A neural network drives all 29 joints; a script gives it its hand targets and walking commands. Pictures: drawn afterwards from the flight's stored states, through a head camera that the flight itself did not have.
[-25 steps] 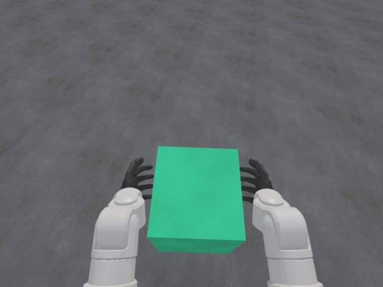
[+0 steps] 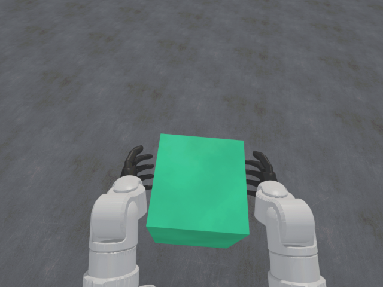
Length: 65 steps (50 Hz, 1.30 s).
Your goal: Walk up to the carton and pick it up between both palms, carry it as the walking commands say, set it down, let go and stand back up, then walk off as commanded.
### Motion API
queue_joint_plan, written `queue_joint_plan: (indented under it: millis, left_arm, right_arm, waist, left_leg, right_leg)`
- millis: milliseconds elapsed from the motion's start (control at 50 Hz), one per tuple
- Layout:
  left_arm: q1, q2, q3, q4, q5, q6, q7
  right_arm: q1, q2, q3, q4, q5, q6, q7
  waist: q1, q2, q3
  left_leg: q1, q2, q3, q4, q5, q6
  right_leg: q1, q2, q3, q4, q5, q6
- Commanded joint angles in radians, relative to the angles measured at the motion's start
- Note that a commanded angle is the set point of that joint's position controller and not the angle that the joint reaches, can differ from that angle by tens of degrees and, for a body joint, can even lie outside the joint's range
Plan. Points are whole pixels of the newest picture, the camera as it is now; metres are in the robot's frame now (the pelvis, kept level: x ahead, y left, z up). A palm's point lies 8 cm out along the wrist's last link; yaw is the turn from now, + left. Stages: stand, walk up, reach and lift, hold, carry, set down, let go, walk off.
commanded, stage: carry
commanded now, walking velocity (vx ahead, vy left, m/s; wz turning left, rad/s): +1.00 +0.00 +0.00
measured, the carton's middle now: (196, 195) +0.31 +0.01 +0.01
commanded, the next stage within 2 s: none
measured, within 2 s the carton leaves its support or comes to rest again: neither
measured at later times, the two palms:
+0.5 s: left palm (166, 63) +0.73 +0.11 +0.09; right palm (248, 68) +0.71 -0.15 +0.09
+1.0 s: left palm (181, 10) +1.19 +0.08 +0.09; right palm (238, 14) +1.18 -0.18 +0.08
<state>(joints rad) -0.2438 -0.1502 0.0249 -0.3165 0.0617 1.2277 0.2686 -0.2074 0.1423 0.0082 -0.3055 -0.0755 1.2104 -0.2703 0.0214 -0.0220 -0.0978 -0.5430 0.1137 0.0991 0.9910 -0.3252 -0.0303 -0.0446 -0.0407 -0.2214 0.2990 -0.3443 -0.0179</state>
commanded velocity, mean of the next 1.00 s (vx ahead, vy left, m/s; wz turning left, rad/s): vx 1.00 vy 0.00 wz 0.00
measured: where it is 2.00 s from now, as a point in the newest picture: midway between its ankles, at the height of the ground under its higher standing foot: (206, 88)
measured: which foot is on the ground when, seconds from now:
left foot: up 0.00-0.14, down 0.16-0.56, up 0.58-1.00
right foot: down 0.00-0.20, up 0.22-0.52, down 0.54-1.00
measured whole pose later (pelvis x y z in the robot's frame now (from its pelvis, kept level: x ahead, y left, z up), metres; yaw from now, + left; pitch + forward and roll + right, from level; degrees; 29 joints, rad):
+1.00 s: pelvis +0.90 -0.05 -0.03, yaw +0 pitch +2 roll +3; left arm -0.24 -0.15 0.03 -0.38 0.08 1.19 0.23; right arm -0.24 0.15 0.02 -0.34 -0.09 1.20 -0.28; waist -0.01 -0.02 -0.04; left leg -0.53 0.06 0.26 0.49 -0.11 0.02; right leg 0.26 -0.08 -0.18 0.22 -0.47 0.02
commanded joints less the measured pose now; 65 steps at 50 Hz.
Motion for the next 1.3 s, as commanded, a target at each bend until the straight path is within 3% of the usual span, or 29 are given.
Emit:
queue_joint_plan:
  millis: [0,100,140,160,180,200,220,260,360,440,480,520,540,560,580,620,640,760,840,940,980,1000,1020,1040,1060,1080,1100,1180,1280]
  left_arm:
    - [-0.328,-1.005,-0.444,-0.123,-0.324,-0.039,-0.218]
    - [-0.272,-0.957,-0.441,-0.143,-0.312,-0.037,-0.224]
    - [-0.263,-0.928,-0.428,-0.157,-0.291,-0.035,-0.222]
    - [-0.299,-0.929,-0.44,-0.178,-0.292,-0.029,-0.225]
    - [-0.339,-0.954,-0.462,-0.199,-0.313,-0.03,-0.236]
    - [-0.323,-0.977,-0.437,-0.158,-0.303,-0.039,-0.238]
    - [-0.314,-1.019,-0.445,-0.127,-0.306,-0.042,-0.243]
    - [-0.285,-1.07,-0.459,-0.118,-0.3,-0.059,-0.26]
    - [-0.221,-1.078,-0.473,-0.097,-0.261,-0.092,-0.238]
    - [-0.241,-1.01,-0.479,-0.115,-0.26,-0.077,-0.217]
    - [-0.246,-0.964,-0.463,-0.104,-0.255,-0.062,-0.214]
    - [-0.225,-0.933,-0.443,-0.076,-0.245,-0.049,-0.215]
    - [-0.23,-0.918,-0.44,-0.083,-0.244,-0.049,-0.217]
    - [-0.287,-0.926,-0.427,-0.093,-0.255,-0.048,-0.226]
    - [-0.332,-0.98,-0.458,-0.095,-0.289,-0.043,-0.237]
    - [-0.321,-1.068,-0.46,-0.084,-0.297,-0.052,-0.249]
    - [-0.32,-1.096,-0.468,-0.085,-0.31,-0.058,-0.255]
    - [-0.251,-1.06,-0.464,-0.098,-0.319,-0.085,-0.267]
    - [-0.236,-0.976,-0.45,-0.098,-0.303,-0.067,-0.259]
    - [-0.243,-0.906,-0.425,-0.105,-0.27,-0.043,-0.237]
    - [-0.258,-0.885,-0.418,-0.114,-0.26,-0.035,-0.231]
    - [-0.279,-0.88,-0.415,-0.118,-0.254,-0.029,-0.228]
    - [-0.297,-0.903,-0.421,-0.121,-0.261,-0.026,-0.233]
    - [-0.349,-0.942,-0.434,-0.147,-0.282,-0.028,-0.244]
    - [-0.352,-0.972,-0.417,-0.111,-0.276,-0.033,-0.241]
    - [-0.355,-1.018,-0.441,-0.097,-0.297,-0.037,-0.25]
    - [-0.342,-1.053,-0.45,-0.089,-0.296,-0.046,-0.258]
    - [-0.257,-1.092,-0.449,-0.037,-0.258,-0.073,-0.26]
    - [-0.249,-1.058,-0.464,-0.043,-0.256,-0.081,-0.243]
  right_arm:
    - [-0.32,1.049,0.453,-0.1,0.274,-0.05,0.193]
    - [-0.325,1.046,0.479,-0.151,0.285,-0.051,0.188]
    - [-0.301,1.046,0.496,-0.149,0.303,-0.047,0.19]
    - [-0.316,1.036,0.482,-0.144,0.304,-0.05,0.191]
    - [-0.336,1.01,0.464,-0.126,0.299,-0.056,0.189]
    - [-0.37,1.035,0.476,-0.143,0.312,-0.058,0.192]
    - [-0.371,1.066,0.469,-0.135,0.309,-0.058,0.198]
    - [-0.332,1.129,0.487,-0.124,0.319,-0.07,0.216]
    - [-0.311,1.081,0.495,-0.145,0.342,-0.087,0.245]
    - [-0.294,1.006,0.47,-0.146,0.333,-0.061,0.236]
    - [-0.283,0.968,0.462,-0.145,0.318,-0.042,0.231]
    - [-0.275,0.945,0.447,-0.128,0.3,-0.025,0.229]
    - [-0.308,0.932,0.45,-0.134,0.294,-0.018,0.23]
    - [-0.3,0.949,0.467,-0.153,0.284,-0.011,0.234]
    - [-0.318,0.976,0.444,-0.138,0.269,-0.018,0.229]
    - [-0.359,1.057,0.485,-0.156,0.299,-0.039,0.236]
    - [-0.366,1.086,0.487,-0.157,0.308,-0.053,0.237]
    - [-0.314,1.088,0.495,-0.126,0.287,-0.088,0.224]
    - [-0.303,1.053,0.49,-0.101,0.269,-0.074,0.208]
    - [-0.344,1.026,0.506,-0.12,0.286,-0.044,0.201]
    - [-0.343,1.018,0.501,-0.112,0.293,-0.038,0.199]
    - [-0.336,1.019,0.5,-0.099,0.292,-0.037,0.201]
    - [-0.386,1.016,0.486,-0.099,0.299,-0.04,0.204]
    - [-0.412,1.024,0.468,-0.073,0.31,-0.047,0.205]
    - [-0.429,1.051,0.467,-0.1,0.322,-0.046,0.207]
    - [-0.405,1.081,0.457,-0.086,0.311,-0.052,0.208]
    - [-0.392,1.115,0.463,-0.088,0.32,-0.057,0.217]
    - [-0.332,1.113,0.474,-0.087,0.324,-0.076,0.238]
    - [-0.331,1.052,0.465,-0.116,0.325,-0.066,0.245]
  waist:
    - [0.005,-0.087,-0.06]
    - [-0.009,-0.2,-0.116]
    - [-0.058,-0.151,-0.289]
    - [-0.088,0.0,-0.375]
    - [-0.068,0.321,-0.41]
    - [-0.054,0.25,-0.4]
    - [-0.062,0.135,-0.368]
    - [-0.062,0.068,-0.277]
    - [-0.052,0.182,-0.122]
    - [-0.036,0.233,-0.087]
    - [-0.017,0.231,-0.108]
    - [0.025,0.162,-0.208]
    - [0.066,-0.006,-0.238]
    - [0.013,-0.388,-0.276]
    - [-0.003,-0.208,-0.319]
    - [0.004,-0.058,-0.318]
    - [0.005,-0.028,-0.308]
    - [0.003,-0.083,-0.17]
    - [0.003,-0.097,-0.056]
    - [-0.009,-0.179,-0.065]
    - [-0.044,-0.18,-0.193]
    - [-0.073,-0.107,-0.311]
    - [-0.075,0.073,-0.332]
    - [-0.047,0.39,-0.373]
    - [-0.049,0.246,-0.385]
    - [-0.056,0.131,-0.334]
    - [-0.053,0.074,-0.324]
    - [-0.053,0.139,-0.186]
    - [-0.04,0.177,-0.067]
  left_leg:
    - [-0.204,0.011,0.032,-0.146,0.032,-0.014]
    - [0.22,-0.142,0.225,-0.438,0.092,0.034]
    - [0.643,-0.168,0.243,-0.544,0.139,0.072]
    - [0.909,-0.021,-0.033,-0.555,-0.07,0.135]
    - [1.048,0.265,-0.606,-0.71,-0.139,0.265]
    - [1.042,0.315,-0.672,-0.728,0.116,0.297]
    - [1.007,0.305,-0.554,-0.67,0.318,0.269]
    - [0.895,0.282,-0.424,-0.682,0.37,0.197]
    - [0.698,0.175,-0.069,-0.841,0.37,0.112]
    - [0.604,0.116,0.071,-0.848,0.508,0.067]
    - [0.581,0.115,0.106,-0.693,0.714,0.056]
    - [0.485,0.063,0.145,-0.286,0.782,0.049]
    - [0.27,0.004,0.149,0.071,0.622,0.042]
    - [-0.09,-0.157,0.036,0.343,-0.073,0.017]
    - [-0.13,-0.067,-0.118,0.412,-0.131,0.067]
    - [-0.11,0.001,-0.12,0.347,-0.045,0.067]
    - [-0.081,0.04,-0.13,0.281,0.0,0.05]
    - [-0.153,0.054,-0.06,-0.072,0.092,0.021]
    - [-0.107,0.005,0.07,-0.314,0.263,0.011]
    - [0.135,-0.113,0.213,-0.483,0.241,0.048]
    - [0.414,-0.171,0.263,-0.521,0.172,0.065]
    - [0.708,-0.162,0.233,-0.499,0.109,0.077]
    - [0.884,0.053,-0.16,-0.585,-0.184,0.151]
    - [1.029,0.305,-0.694,-0.745,-0.083,0.284]
    - [0.999,0.315,-0.608,-0.711,0.176,0.286]
    - [0.909,0.282,-0.475,-0.657,0.412,0.235]
    - [0.833,0.277,-0.408,-0.672,0.394,0.204]
    - [0.699,0.224,-0.175,-0.802,0.308,0.163]
    - [0.639,0.117,0.053,-0.905,0.351,0.102]
  right_leg:
    - [0.266,-0.262,0.21,-0.123,0.361,-0.121]
    - [0.158,-0.189,-0.017,0.053,1.032,-0.049]
    - [0.019,-0.137,-0.072,0.425,1.026,-0.02]
    - [-0.269,-0.075,-0.059,0.722,0.816,0.005]
    - [-0.573,0.078,0.021,1.034,0.136,0.032]
    - [-0.678,0.058,0.204,1.138,-0.063,0.002]
    - [-0.696,-0.021,0.268,1.131,-0.053,-0.021]
    - [-0.726,-0.08,0.261,0.949,-0.042,-0.029]
    - [-0.566,-0.063,0.109,0.381,0.145,0.018]
    - [-0.354,-0.004,-0.004,0.202,0.348,0.017]
    - [-0.219,0.02,-0.035,0.241,0.375,0.007]
    - [0.052,0.075,-0.065,0.228,0.226,-0.006]
    - [0.193,-0.003,0.105,0.153,-0.019,-0.031]
    - [0.317,-0.298,0.761,-0.071,-0.277,-0.168]
    - [0.299,-0.35,0.754,-0.053,-0.101,-0.182]
    - [0.213,-0.334,0.591,-0.004,0.243,-0.145]
    - [0.164,-0.326,0.536,-0.035,0.195,-0.127]
    - [0.181,-0.281,0.294,-0.144,0.223,-0.13]
    - [0.193,-0.195,0.124,-0.167,0.411,-0.1]
    - [0.233,-0.173,0.018,-0.051,1.058,-0.059]
    - [0.203,-0.151,-0.015,0.248,1.224,-0.047]
    - [0.019,-0.115,-0.026,0.524,1.086,-0.036]
    - [-0.315,-0.036,-0.015,0.829,0.788,-0.004]
    - [-0.628,0.125,0.1,1.076,-0.019,0.009]
    - [-0.654,0.026,0.247,1.163,-0.051,-0.012]
    - [-0.631,-0.027,0.277,1.115,-0.016,-0.029]
    - [-0.605,-0.062,0.278,1.02,0.019,-0.026]
    - [-0.588,-0.091,0.194,0.636,0.049,0.011]
    - [-0.489,-0.056,0.057,0.252,0.313,0.03]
